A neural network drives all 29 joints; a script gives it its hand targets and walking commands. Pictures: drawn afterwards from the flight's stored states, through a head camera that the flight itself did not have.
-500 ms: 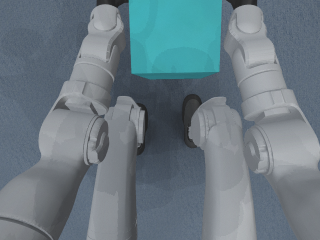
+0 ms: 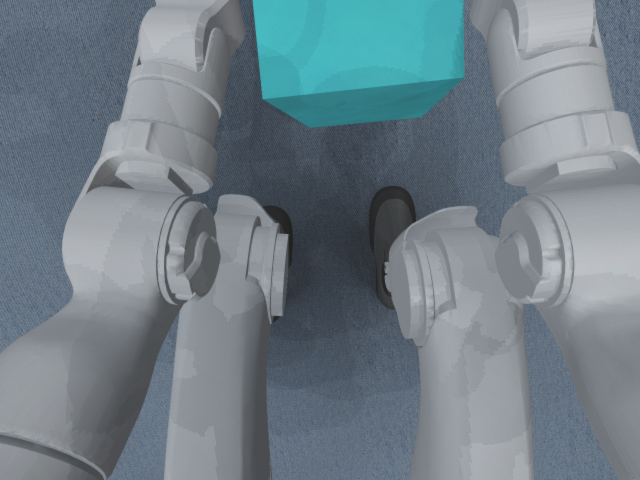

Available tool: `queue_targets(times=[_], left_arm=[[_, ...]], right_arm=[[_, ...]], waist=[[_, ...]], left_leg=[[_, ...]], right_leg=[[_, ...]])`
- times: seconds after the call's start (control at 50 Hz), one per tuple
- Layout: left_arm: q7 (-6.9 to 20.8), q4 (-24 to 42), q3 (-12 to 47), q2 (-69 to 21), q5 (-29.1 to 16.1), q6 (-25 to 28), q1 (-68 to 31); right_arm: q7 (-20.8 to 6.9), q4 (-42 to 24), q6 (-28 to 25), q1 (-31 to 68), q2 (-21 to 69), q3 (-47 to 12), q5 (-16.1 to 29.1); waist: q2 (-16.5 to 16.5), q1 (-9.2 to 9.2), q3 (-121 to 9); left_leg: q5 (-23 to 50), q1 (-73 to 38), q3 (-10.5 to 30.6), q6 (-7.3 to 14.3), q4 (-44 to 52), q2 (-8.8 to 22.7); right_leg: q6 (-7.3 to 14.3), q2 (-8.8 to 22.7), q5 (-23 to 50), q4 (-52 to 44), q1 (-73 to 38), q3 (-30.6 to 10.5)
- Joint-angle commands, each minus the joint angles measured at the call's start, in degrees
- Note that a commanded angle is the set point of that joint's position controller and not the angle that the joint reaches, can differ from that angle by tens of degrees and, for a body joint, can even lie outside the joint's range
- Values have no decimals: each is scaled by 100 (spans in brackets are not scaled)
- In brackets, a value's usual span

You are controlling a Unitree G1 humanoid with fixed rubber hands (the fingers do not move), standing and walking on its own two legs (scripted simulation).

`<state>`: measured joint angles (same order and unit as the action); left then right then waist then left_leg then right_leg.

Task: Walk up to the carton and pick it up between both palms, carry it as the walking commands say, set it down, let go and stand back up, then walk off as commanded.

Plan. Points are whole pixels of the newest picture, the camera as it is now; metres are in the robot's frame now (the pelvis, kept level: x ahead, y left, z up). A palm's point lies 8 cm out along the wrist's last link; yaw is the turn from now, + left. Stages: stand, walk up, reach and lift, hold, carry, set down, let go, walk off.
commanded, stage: set down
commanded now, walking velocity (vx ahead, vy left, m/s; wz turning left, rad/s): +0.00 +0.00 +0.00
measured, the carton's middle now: (356, 1) +0.53 -0.01 -0.24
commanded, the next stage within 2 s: none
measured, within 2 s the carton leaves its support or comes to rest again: neither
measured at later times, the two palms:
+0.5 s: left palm out of the picture +0.56 +0.12 -0.18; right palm out of the picture +0.57 -0.13 -0.17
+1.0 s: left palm out of the picture +0.56 +0.12 -0.19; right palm out of the picture +0.58 -0.14 -0.18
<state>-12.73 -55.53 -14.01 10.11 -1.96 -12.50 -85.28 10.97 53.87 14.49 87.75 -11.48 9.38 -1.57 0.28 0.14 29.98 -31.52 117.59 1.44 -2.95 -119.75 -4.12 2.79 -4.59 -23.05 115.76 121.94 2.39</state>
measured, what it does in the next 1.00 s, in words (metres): stands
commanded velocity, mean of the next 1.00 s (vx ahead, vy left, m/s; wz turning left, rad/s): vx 0.00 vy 0.00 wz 0.00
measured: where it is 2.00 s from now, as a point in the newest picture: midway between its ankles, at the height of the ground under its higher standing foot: (329, 276)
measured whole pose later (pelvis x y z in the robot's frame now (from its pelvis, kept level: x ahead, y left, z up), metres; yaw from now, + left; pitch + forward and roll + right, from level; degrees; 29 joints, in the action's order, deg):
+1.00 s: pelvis +0.02 +0.01 -0.02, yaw +1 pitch +32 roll +1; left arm -5.4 -57.1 -14.3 8.7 -1.6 -10.6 -84.7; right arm 2.2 56.8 13.1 86.4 -14.0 18.4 -6.9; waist 0.3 0.2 26.4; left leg -34.4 122.9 1.3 -2.3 -125.2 -6.1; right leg 2.0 -3.5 -26.8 121.3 126.6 2.4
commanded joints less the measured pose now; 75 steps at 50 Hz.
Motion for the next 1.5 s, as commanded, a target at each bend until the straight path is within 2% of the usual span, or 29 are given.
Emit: queue_targets(times=[0.0,0.18,0.24,0.28,0.34,0.42,0.48,0.52,0.56,0.62,0.66,0.7,0.78,0.82,0.86,0.88,0.9,0.94,0.98,1.04,1.06,1.08,1.24,1.28,1.38,1.4,1.42,1.44,1.48], left_arm=[[2068,1230,1353,-5543,-83,245,-4437],[2051,1940,2167,-6117,-573,249,-4262],[2091,1133,1744,-6050,-243,215,-3810],[2135,1231,1738,-5789,-331,302,-4174],[2161,1054,1492,-5693,-193,303,-4070],[2183,827,1538,-5692,-237,295,-4146],[2183,551,1339,-5738,61,283,-3732],[2207,935,1351,-5560,-8,290,-3945],[2217,1043,1295,-5473,70,333,-3896],[2199,722,1144,-5359,82,320,-3640],[2186,861,1205,-5400,136,278,-3563],[2149,785,1314,-5292,239,302,-3436],[2098,581,1142,-5283,375,289,-3258],[2077,699,1215,-5150,466,305,-3209],[2107,853,1221,-5140,434,334,-3254],[2066,648,1122,-5142,484,315,-3167],[2071,366,1097,-5171,542,316,-2993],[2071,242,1007,-5096,538,271,-3027],[2089,158,791,-4914,736,248,-2756],[2140,476,964,-5030,631,318,-2938],[2138,302,883,-4938,704,282,-2851],[2113,229,906,-4967,707,268,-2711],[2116,173,677,-4719,875,316,-2624],[2092,282,754,-4698,827,321,-2668],[2107,85,702,-4606,921,297,-2590],[2105,175,712,-4537,941,289,-2738],[2134,-7,587,-4564,1035,270,-2521],[2109,-74,526,-4465,1025,275,-2463],[2114,7,682,-4593,945,301,-2601]], right_arm=[[-1530,34,-89,2942,6513,-1124,268],[-1740,-512,-122,2511,6843,-1391,536],[-1834,-295,-170,2678,6749,-1224,449],[-1863,139,-134,2313,6840,-979,186],[-1922,480,-145,2489,6736,-788,251],[-1949,527,-167,2500,6570,-659,78],[-2043,965,-108,2233,6795,-571,41],[-2031,732,-141,2137,6484,-380,-75],[-2055,604,-174,2205,6608,-370,-55],[-2065,890,-99,1819,6353,-336,-296],[-2090,865,-114,1909,6139,-236,-297],[-2159,1040,-115,1683,6257,-140,-325],[-2196,746,-164,1928,6115,-263,-234],[-2242,1074,-141,1724,5984,-89,-313],[-2238,1001,-168,1709,6015,-148,-283],[-2223,965,-200,1732,5794,-81,-264],[-2169,874,-245,1862,5645,-186,-238],[-2160,820,-236,2036,5663,-252,-198],[-2220,1217,-160,1614,5811,-92,-337],[-2200,1246,-166,1454,5710,26,-461],[-2206,1202,-199,1627,5732,-6,-414],[-2194,1181,-186,1416,5595,63,-521],[-2212,1315,-182,1379,5618,97,-604],[-2212,1262,-186,1574,5401,222,-592],[-2220,1334,-216,1355,5283,330,-669],[-2254,1322,-171,1290,5256,414,-789],[-2216,1348,-186,1305,5112,495,-890],[-2208,1254,-209,1597,5139,310,-727],[-2191,1174,-239,1352,5241,383,-779]], waist=[[-47,-20,-9066],[45,270,-10497],[-35,99,-9325],[-120,441,-9217],[200,97,-8562],[98,447,-8131],[261,95,-7607],[239,378,-7646],[307,181,-7497],[-68,342,-7107],[337,345,-7043],[219,478,-6921],[293,203,-6786],[243,416,-6489],[239,228,-6610],[333,403,-6568],[209,145,-6453],[50,263,-6453],[81,-24,-6231],[155,405,-6139],[301,34,-6195],[183,353,-6060],[166,91,-6004],[358,267,-5843],[201,229,-5582],[92,474,-5586],[214,442,-5617],[182,86,-5548],[148,325,-5729]], left_leg=[[363,-1033,-655,366,543,-467],[1434,-1904,-681,318,270,-569],[931,-1426,-704,375,303,-572],[749,-1216,-653,355,193,-515],[519,-902,-684,363,262,-488],[451,-889,-641,354,276,-525],[204,-683,-655,379,405,-509],[324,-614,-578,369,302,-525],[513,-789,-559,409,416,-540],[257,-379,-560,404,286,-537],[415,-550,-645,349,261,-558],[258,-600,-543,387,382,-568],[336,-710,-459,411,392,-558],[109,-506,-388,456,416,-576],[351,-748,-487,377,368,-580],[174,-606,-462,415,355,-548],[158,-510,-508,401,370,-502],[164,-600,-469,436,313,-517],[29,-474,-557,424,301,-504],[174,-474,-459,408,351,-529],[82,-468,-527,394,359,-544],[-96,-385,-470,410,393,-530],[-76,-351,-452,424,384,-510],[-45,-366,-465,428,380,-516],[-120,-263,-344,440,486,-494],[-196,-303,-294,454,536,-505],[-262,-355,-398,417,492,-548],[-100,-384,-365,421,472,-510],[-50,-409,-258,459,500,-484]], right_leg=[[-213,-490,776,-445,-5123,-658],[-210,-502,2309,19,-5370,-407],[-246,-504,1575,-149,-4589,-450],[-196,-495,1349,-61,-4539,-433],[-144,-482,896,-84,-3970,-522],[-173,-447,909,-82,-3874,-337],[-151,-457,597,-78,-3569,-390],[-105,-488,739,-70,-3564,-418],[-176,-519,879,-34,-3409,-329],[-176,-479,637,-157,-3470,-484],[-127,-454,681,-149,-3217,-451],[-169,-463,640,-5,-2970,-299],[-165,-455,508,5,-2936,-364],[-178,-428,389,84,-2693,-335],[-123,-442,508,-33,-2787,-388],[-174,-453,362,-30,-2776,-379],[-128,-396,350,-118,-2788,-506],[-192,-381,297,-25,-2780,-422],[-156,-406,118,-231,-2727,-603],[-161,-450,338,-149,-2726,-459],[-134,-453,254,-142,-2753,-551],[-192,-441,103,-121,-2593,-439],[-150,-423,61,-157,-2519,-567],[-137,-375,46,-116,-2545,-589],[-156,-386,47,-38,-2314,-478],[-154,-405,60,-105,-2341,-439],[-173,-429,-154,-141,-2340,-405],[-189,-363,-82,-66,-2319,-490],[-187,-412,84,-25,-2285,-405]])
